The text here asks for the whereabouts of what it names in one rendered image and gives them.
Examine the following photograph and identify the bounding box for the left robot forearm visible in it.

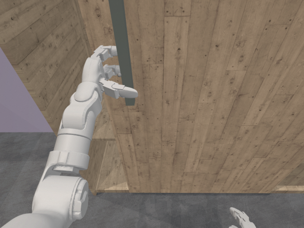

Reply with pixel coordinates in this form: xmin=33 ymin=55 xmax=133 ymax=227
xmin=32 ymin=82 xmax=103 ymax=211

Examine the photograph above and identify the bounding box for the left robot hand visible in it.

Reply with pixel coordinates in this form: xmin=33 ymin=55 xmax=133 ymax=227
xmin=82 ymin=45 xmax=138 ymax=99

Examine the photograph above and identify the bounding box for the handle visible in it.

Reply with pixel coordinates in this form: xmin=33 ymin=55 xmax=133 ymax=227
xmin=108 ymin=0 xmax=135 ymax=106

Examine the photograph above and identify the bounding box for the right robot hand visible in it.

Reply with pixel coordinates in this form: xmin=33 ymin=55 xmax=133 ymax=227
xmin=229 ymin=207 xmax=256 ymax=228

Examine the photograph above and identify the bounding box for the wardrobe door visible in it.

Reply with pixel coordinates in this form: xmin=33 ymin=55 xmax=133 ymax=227
xmin=278 ymin=160 xmax=304 ymax=186
xmin=78 ymin=0 xmax=304 ymax=193

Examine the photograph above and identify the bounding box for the left robot upper arm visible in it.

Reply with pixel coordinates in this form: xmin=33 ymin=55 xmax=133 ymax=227
xmin=1 ymin=175 xmax=88 ymax=228

